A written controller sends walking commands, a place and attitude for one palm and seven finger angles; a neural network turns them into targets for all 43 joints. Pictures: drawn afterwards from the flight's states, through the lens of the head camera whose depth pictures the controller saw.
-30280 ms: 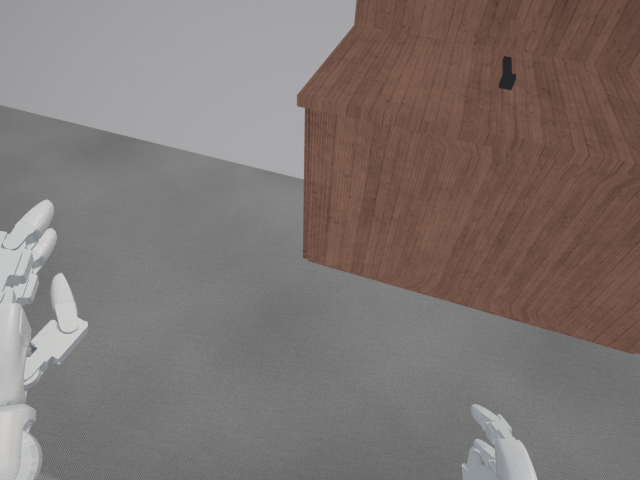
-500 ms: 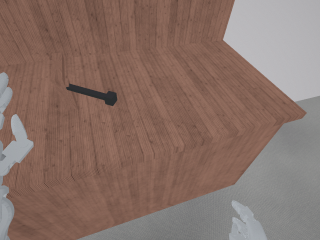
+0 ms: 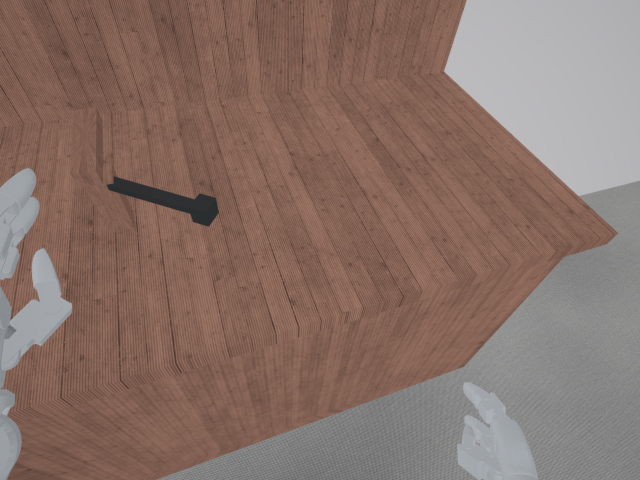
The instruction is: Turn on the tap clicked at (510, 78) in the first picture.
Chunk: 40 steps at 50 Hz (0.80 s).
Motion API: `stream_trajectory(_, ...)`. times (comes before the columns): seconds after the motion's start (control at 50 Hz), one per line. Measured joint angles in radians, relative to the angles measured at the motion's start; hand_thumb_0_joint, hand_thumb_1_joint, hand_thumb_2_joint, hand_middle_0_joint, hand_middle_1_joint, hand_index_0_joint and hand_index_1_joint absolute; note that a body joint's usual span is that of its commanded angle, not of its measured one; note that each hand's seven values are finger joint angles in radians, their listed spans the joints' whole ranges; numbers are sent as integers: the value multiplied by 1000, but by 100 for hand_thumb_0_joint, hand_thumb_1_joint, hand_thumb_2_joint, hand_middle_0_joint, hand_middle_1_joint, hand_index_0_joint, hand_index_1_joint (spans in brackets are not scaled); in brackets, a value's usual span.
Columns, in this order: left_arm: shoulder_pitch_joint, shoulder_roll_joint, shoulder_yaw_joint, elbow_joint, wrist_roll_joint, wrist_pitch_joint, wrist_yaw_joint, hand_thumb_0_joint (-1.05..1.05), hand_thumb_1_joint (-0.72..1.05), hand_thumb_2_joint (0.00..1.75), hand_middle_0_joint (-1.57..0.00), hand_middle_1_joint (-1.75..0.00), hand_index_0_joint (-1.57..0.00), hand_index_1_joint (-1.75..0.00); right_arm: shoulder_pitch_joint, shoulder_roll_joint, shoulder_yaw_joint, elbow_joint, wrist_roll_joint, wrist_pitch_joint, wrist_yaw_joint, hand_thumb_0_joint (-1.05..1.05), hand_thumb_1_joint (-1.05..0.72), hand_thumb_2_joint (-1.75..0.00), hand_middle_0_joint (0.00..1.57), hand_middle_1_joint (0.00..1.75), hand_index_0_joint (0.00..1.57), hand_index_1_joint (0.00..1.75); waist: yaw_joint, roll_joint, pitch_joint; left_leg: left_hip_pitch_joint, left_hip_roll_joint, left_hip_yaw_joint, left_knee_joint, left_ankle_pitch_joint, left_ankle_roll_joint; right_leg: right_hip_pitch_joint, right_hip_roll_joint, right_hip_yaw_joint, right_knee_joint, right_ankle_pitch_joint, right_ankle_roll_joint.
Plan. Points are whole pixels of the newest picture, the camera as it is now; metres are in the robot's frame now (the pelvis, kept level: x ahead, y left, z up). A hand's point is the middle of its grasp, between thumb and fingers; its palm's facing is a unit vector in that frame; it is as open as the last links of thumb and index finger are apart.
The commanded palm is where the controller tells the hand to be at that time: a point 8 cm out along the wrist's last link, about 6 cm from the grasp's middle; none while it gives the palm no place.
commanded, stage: come to a stop and stand still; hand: left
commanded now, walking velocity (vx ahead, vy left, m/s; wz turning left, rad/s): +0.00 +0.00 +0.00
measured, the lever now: (204, 210) +0.42 +0.20 +0.09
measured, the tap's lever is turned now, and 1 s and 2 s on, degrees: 53 53 53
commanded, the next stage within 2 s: look again from close up in 0.46 s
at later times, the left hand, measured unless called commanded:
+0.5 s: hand (77, 333) +0.20 +0.24 +0.16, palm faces +0.41 -0.84 -0.35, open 7.4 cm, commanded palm +0.15 +0.27 +0.18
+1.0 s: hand (42, 283) +0.23 +0.26 +0.19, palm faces +0.44 -0.77 -0.46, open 7.4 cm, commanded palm +0.14 +0.27 +0.17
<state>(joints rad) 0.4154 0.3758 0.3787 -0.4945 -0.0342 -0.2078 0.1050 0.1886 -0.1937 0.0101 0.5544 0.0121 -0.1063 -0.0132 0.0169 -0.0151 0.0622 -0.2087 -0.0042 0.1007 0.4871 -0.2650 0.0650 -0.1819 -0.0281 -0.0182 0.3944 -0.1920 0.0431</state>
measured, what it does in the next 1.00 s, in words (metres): stands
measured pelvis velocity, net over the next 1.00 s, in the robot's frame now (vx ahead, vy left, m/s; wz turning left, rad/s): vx -0.01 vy -0.02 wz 0.06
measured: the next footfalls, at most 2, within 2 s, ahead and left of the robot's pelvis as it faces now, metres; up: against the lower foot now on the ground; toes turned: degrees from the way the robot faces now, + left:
none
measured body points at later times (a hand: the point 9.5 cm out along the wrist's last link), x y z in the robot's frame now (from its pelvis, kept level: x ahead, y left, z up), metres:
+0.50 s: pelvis -0.02 -0.01 +0.00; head -0.01 +0.00 +0.45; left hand +0.17 +0.28 +0.18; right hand +0.16 -0.24 -0.07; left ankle +0.00 +0.07 -0.74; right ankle +0.01 -0.15 -0.74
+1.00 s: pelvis -0.01 -0.02 +0.00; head +0.01 +0.00 +0.45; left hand +0.20 +0.30 +0.21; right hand +0.17 -0.23 -0.08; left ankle +0.00 +0.07 -0.74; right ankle +0.01 -0.15 -0.74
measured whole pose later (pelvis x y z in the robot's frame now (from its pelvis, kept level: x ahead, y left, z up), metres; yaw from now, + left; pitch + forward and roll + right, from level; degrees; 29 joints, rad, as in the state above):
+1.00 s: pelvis -0.01 -0.02 +0.00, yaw +3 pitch -1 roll -1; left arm 0.15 0.50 0.36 -0.35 0.00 -0.14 0.07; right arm 0.23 -0.22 0.04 0.56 -0.02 -0.12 -0.04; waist 0.06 -0.01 0.08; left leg -0.23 -0.02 0.05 0.48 -0.23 0.05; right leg -0.21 -0.04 -0.06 0.45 -0.21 0.01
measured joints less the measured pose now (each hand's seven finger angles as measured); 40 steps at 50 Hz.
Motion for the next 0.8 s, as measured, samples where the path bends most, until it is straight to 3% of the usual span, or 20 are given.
stream_trajectory(0.24, 1, -43, -40, 25, -5, 34, 11, 1, 89, 90, -21, -31, -21, -31, 16, -6, 2, 16, 1, 15, -23, 1, -91, -90, 20, 30, 21, 30, 16, 2, -8, 13, 7, -8, -15, 18, -11, 8, 8, -8, -2, 7, -14)
stream_trajectory(0.8, 13, -24, -27, 27, -6, 26, 16, 1, 89, 90, -21, -31, -21, -31, 27, -5, -5, 26, 2, 6, -27, 1, -91, -90, 20, 30, 21, 30, 2, 6, -8, 7, 7, -6, -38, 38, -13, 1, 9, -6, -21, 26, -16)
